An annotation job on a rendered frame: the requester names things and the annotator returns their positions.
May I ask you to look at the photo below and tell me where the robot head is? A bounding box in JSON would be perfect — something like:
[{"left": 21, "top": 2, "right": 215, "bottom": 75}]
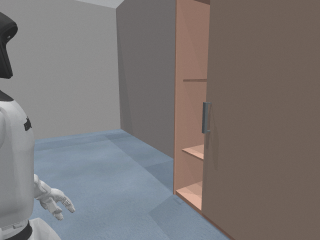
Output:
[{"left": 0, "top": 12, "right": 18, "bottom": 102}]

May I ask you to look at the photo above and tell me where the handle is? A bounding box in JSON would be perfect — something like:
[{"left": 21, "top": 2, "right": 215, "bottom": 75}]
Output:
[{"left": 202, "top": 102, "right": 212, "bottom": 134}]

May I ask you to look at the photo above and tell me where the robot left hand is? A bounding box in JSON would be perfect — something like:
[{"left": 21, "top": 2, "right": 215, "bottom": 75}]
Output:
[{"left": 39, "top": 188, "right": 76, "bottom": 221}]

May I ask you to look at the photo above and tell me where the wardrobe door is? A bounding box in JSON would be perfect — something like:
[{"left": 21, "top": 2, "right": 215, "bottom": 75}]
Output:
[{"left": 201, "top": 0, "right": 320, "bottom": 240}]

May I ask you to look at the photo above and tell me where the humanoid robot torso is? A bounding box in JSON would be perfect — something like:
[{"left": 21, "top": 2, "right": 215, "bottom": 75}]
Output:
[{"left": 0, "top": 100, "right": 40, "bottom": 240}]

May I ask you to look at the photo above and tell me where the left robot forearm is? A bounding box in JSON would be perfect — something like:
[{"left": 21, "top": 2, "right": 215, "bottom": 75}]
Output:
[{"left": 34, "top": 174, "right": 51, "bottom": 200}]

